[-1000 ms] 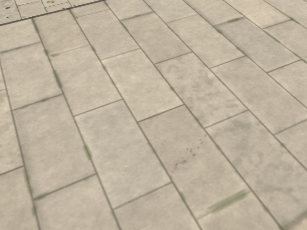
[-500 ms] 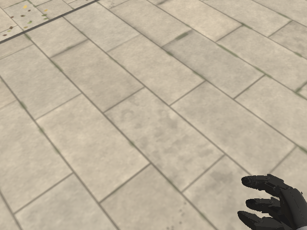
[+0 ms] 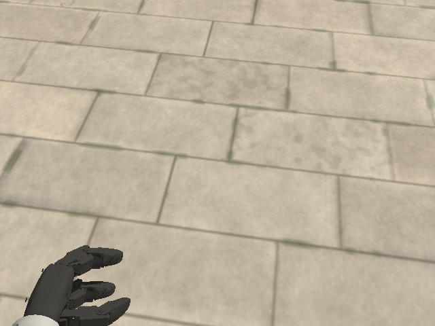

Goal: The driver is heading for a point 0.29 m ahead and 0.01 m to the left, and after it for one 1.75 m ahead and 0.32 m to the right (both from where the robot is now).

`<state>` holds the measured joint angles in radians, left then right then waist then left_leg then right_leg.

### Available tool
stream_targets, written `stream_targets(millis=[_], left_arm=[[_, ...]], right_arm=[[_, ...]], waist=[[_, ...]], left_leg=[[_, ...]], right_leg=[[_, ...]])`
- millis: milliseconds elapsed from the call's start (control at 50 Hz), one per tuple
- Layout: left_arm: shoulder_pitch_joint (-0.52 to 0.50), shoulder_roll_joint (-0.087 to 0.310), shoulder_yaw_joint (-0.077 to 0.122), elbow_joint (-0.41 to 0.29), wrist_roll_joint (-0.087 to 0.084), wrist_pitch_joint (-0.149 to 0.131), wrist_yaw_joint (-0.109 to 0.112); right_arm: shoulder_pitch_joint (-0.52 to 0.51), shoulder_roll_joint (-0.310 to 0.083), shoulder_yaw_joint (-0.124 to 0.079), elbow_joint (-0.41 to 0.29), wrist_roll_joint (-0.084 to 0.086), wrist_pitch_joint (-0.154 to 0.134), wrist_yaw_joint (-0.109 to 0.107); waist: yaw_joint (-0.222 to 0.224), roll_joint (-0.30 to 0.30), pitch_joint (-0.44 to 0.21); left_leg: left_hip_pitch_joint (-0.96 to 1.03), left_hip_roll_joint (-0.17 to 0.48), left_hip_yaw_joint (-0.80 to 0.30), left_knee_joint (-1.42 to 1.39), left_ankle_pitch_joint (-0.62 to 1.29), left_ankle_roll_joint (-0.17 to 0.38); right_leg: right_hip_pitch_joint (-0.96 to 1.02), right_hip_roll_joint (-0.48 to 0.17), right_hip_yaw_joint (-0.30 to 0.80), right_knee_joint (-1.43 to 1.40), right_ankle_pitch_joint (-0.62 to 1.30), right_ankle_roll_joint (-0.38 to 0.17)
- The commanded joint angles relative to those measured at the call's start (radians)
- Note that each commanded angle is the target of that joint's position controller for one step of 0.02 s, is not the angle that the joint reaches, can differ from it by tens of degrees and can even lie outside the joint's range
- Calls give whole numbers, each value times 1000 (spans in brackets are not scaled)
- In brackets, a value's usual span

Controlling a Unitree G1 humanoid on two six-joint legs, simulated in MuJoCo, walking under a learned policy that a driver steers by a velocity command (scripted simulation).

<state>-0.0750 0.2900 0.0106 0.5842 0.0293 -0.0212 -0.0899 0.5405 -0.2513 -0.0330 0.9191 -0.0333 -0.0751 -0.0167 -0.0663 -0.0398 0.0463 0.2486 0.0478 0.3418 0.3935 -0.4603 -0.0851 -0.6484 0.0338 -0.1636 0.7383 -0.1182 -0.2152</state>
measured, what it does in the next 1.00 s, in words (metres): walks ahead, turning right: right foot, then left foot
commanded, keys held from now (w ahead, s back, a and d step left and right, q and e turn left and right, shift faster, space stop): w+e+shift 0.08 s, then w+shift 0.92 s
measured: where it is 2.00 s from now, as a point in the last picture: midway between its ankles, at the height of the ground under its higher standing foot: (286, 35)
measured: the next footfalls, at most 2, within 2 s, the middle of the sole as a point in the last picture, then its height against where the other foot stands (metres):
right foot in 0.02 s outside the picture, level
left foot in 0.46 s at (195, 259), level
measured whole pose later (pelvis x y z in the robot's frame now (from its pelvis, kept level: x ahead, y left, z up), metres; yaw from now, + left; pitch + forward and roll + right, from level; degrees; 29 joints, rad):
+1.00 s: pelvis +0.92 -0.16 +0.01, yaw -18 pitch +2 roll +0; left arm 0.11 0.27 0.01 0.75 0.05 -0.08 -0.02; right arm 0.42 -0.27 -0.03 0.89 0.00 -0.08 0.01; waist -0.04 0.02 0.04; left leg -0.16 0.00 -0.02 1.19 -0.35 0.08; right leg -0.49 0.04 -0.09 0.62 -0.18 -0.10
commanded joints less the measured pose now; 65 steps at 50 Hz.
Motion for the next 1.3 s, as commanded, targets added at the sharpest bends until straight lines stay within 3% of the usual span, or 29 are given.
stream_targets(millis=[20, 40, 60, 80, 100, 160, 240, 320, 380, 440, 460, 480, 500, 520, 560, 640, 740, 800, 860, 900, 920, 940, 960, 980, 1020, 1080, 1160, 1240, 1300], left_arm=[[543, 189, 101, 132, -9, -5, 52], [447, 272, 121, 122, -28, 5, 69], [458, 336, 132, 76, 3, 21, 68], [485, 294, 134, 81, 0, 22, 79], [454, 240, 121, 102, -4, 12, 88], [373, 140, 79, 111, -11, -42, 104], [427, 121, 69, 158, -19, -84, 86], [507, 140, 71, 200, -45, -103, 71], [531, 183, 74, 229, -30, -101, 82], [475, 238, 85, 239, 12, -77, 100], [425, 191, 73, 224, 24, -77, 101], [575, 30, 35, 179, -37, -84, 87], [515, 79, 28, 182, -19, -97, 89], [425, 96, 32, 165, -25, -92, 91], [313, 85, 23, 140, 0, -81, 72], [281, 26, -4, 101, 21, -43, 44], [32, 19, -30, 9, 7, -60, 20], [-12, 18, -32, 6, -2, -62, 20], [23, 66, -11, 20, 15, -63, 43], [365, 128, 24, 124, 12, -60, 65], [558, 188, 50, 177, 23, -57, 83], [577, 289, 83, 180, 55, -60, 94], [584, 253, 87, 180, 19, -51, 85], [488, 206, 82, 198, 13, -58, 84], [430, 115, 65, 225, 10, -75, 82], [435, 42, 40, 265, -9, -94, 88], [460, 75, 48, 285, -23, -115, 72], [526, 129, 57, 316, -45, -133, 69], [572, 171, 59, 347, -26, -119, 80]], right_arm=[[-161, -261, -65, -133, -9, 16, -4], [-168, -112, -31, -190, -24, 12, 11], [-180, -148, -30, -314, 6, -10, 15], [-276, -177, -24, -329, 1, -37, 16], [-276, -170, -18, -317, 6, -46, 15], [-219, -133, -5, -275, -41, 6, 16], [-416, -67, 23, -350, -23, 23, 42], [-537, -64, 27, -366, 8, 13, 58], [-558, -108, 10, -371, 5, 11, 48], [-190, -196, -38, -271, 14, 11, 16], [26, -247, -59, -218, 1, 16, -6], [53, -358, -92, -207, -43, 11, -3], [-9, -267, -77, -209, -16, 13, 25], [-125, -210, -68, -215, -11, 8, 32], [-155, -122, -46, -181, -12, 0, 37], [-122, -112, -33, -110, 14, -32, 35], [-84, -134, -34, -88, 38, -60, 47], [-40, -181, -39, -63, 45, -67, 46], [-8, -225, -42, -29, 26, -46, 26], [-41, -261, -48, -22, 4, -13, 3], [-60, -223, -40, -45, -1, -7, 0], [56, -39, -2, -98, 31, -15, 24], [-4, -122, -13, -111, 48, -30, 23], [-157, -143, -17, -151, 45, -32, 17], [-227, -109, -1, -162, 25, -30, 28], [-220, -64, 11, -173, -8, 17, 59], [-461, -69, 28, -265, -11, 22, 73], [-575, -68, 39, -289, 14, 7, 86], [-578, -108, 26, -290, 1, 3, 68]], waist=[[327, 79, -206], [193, -163, -137], [167, -160, -339], [192, 8, -266], [139, 82, -120], [10, 163, -21], [51, 83, 69], [127, 48, 56], [128, 16, 19], [-80, -43, -186], [-184, -17, -276], [-66, 345, -410], [-68, 290, -404], [-26, 174, -205], [7, 8, -70], [88, 83, 35], [54, 64, 102], [42, 72, 100], [72, 139, 0], [239, 177, -192], [312, 141, -297], [178, -179, -446], [220, -166, -534], [189, -72, -292], [122, 48, -112], [33, -3, -30], [50, 15, 102], [82, 36, 113], [76, 5, 44]], left_leg=[[-500, 170, -87, 787, 997, 103], [-835, -5, -111, 1156, -7, 81], [-1105, -64, -330, 1305, -39, 53], [-1168, -3, -410, 1224, 44, 59], [-1143, 37, -407, 1110, 100, 65], [-921, 113, -402, 913, 79, 36], [-865, 126, -336, 548, 305, 36], [-717, 49, -283, 258, 666, 105], [-704, -24, -258, 158, 571, 154], [-356, -89, -270, 142, 341, 191], [-92, 15, -361, 208, 193, 214], [182, 323, -930, 98, -107, 370], [140, 320, -1214, -97, -184, 358], [-14, 302, -1030, -111, -161, 351], [-256, 220, -808, -148, -3, 308], [-438, 164, -637, -276, 61, 289], [-515, 72, -388, -405, 453, 258], [-380, 114, -339, -422, 727, 251], [-149, 140, -297, -215, 1261, 218], [-173, 146, -271, 225, 1386, 190], [-375, 112, -278, 546, 1124, 189], [-782, -49, -307, 981, 189, 161], [-931, -110, -426, 1127, 13, 176], [-1040, -31, -428, 1099, 128, 189], [-963, 31, -430, 949, 180, 182], [-885, 76, -424, 817, 167, 145], [-945, 101, -337, 513, 396, 114], [-733, 39, -258, 223, 684, 158], [-711, -46, -206, 158, 569, 202]], right_leg=[[810, 69, 109, -100, -125, -77], [884, -121, 433, -92, -7, -112], [1121, -255, 891, -306, -157, -296], [1045, -280, 948, -449, -246, -254], [873, -268, 875, -494, -217, -217], [490, -165, 644, -514, -7, -156], [323, -62, 460, -602, 130, -104], [420, -70, 392, -656, 352, -31], [658, -114, 369, -556, 712, 6], [705, -134, 340, -80, 995, 54], [505, -92, 317, 235, 786, 61], [115, 94, 249, 716, -48, 123], [-9, 105, 318, 765, -276, 94], [-79, 23, 317, 743, -187, 90], [-40, -38, 296, 634, -158, 88], [-71, -102, 276, 484, -145, 126], [43, -125, 122, 13, 204, 142], [123, -98, 85, -120, 292, 113], [209, 5, 30, -172, 121, 74], [553, 52, 53, -194, -10, 40], [818, -69, 176, -151, -145, 17], [1136, -401, 702, -210, -407, -94], [1161, -428, 1031, -419, -489, -125], [1012, -368, 823, -435, -379, -87], [702, -289, 595, -481, -178, -39], [487, -223, 458, -588, -184, -11], [400, -147, 282, -705, -1, -10], [451, -164, 196, -807, 279, 19], [718, -192, 148, -650, 786, 52]])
